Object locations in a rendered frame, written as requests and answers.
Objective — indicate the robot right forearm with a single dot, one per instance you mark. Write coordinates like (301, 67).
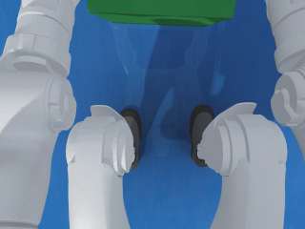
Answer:
(287, 19)

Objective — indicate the left robot shin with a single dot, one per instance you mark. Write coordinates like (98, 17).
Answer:
(96, 110)

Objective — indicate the carton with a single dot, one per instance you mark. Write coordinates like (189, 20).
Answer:
(189, 13)

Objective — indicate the left robot upper arm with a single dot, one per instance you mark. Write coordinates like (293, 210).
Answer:
(34, 108)

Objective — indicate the right robot foot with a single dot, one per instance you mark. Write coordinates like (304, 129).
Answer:
(201, 116)

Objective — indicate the right robot upper arm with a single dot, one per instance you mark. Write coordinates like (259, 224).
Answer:
(288, 103)

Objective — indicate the robot left forearm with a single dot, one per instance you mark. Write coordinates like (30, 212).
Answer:
(41, 41)

